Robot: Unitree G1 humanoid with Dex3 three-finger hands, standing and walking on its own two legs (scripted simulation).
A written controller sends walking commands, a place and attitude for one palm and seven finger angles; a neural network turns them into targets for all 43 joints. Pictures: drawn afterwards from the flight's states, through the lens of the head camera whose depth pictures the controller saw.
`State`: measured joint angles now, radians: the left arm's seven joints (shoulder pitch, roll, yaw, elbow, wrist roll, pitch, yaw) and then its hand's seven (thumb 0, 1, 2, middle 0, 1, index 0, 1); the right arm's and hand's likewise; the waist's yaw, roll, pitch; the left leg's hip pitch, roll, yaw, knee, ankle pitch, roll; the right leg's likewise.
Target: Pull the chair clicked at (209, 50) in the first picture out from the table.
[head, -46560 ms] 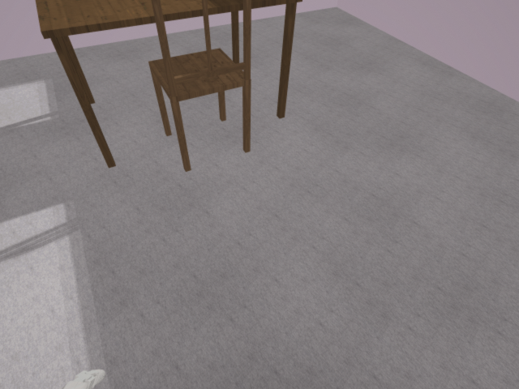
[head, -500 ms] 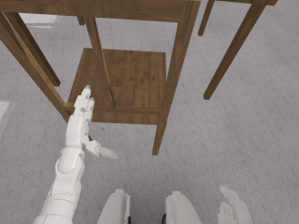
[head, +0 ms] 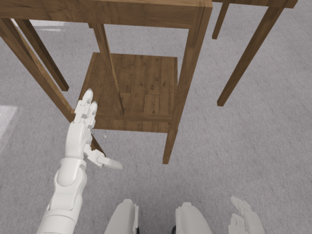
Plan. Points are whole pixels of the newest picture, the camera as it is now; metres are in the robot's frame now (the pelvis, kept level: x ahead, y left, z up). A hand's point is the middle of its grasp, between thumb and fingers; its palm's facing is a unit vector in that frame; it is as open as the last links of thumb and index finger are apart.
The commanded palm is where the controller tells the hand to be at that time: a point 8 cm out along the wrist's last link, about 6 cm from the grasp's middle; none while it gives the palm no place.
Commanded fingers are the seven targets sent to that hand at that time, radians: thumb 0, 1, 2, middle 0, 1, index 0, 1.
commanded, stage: aim the fingers beside a spindle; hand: left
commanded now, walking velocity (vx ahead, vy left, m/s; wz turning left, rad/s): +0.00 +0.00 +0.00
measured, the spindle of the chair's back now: (112, 81) +0.48 +0.13 +0.06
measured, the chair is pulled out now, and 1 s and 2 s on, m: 0.24 0.24 0.24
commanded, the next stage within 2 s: push the fingers through the gap in 1.42 s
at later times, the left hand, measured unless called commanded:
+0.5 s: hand (114, 144) +0.33 +0.11 +0.01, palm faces -0.09 -1.00 -0.01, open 17.0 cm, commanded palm +0.32 +0.17 +0.03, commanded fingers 0.00 -0.50 0.30 -0.06 -0.08 -0.06 -0.08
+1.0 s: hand (113, 138) +0.33 +0.11 +0.03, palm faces -0.08 -1.00 -0.03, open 16.9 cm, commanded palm +0.32 +0.17 +0.02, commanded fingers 0.00 -0.50 0.30 -0.06 -0.08 -0.06 -0.08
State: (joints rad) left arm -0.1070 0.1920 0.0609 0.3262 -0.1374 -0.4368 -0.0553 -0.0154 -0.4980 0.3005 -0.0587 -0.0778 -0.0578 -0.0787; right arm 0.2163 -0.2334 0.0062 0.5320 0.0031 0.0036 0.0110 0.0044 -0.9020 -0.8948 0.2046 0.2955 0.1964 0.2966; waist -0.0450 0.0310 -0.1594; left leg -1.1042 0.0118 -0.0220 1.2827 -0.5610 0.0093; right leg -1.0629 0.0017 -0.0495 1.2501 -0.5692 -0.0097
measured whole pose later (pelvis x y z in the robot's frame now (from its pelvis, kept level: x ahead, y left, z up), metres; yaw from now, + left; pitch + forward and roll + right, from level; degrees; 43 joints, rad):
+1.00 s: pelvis +0.00 +0.00 +0.00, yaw +0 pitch +22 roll -2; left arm -0.11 0.17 0.03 0.33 -0.13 -0.47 -0.07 -0.02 -0.50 0.30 -0.06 -0.08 -0.06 -0.08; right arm 0.21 -0.24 0.01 0.56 0.00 -0.03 -0.01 0.00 -0.90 -0.89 0.20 0.30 0.20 0.30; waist -0.05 0.03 -0.17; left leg -1.11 0.01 -0.03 1.29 -0.55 0.00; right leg -1.07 0.00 -0.05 1.26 -0.57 -0.02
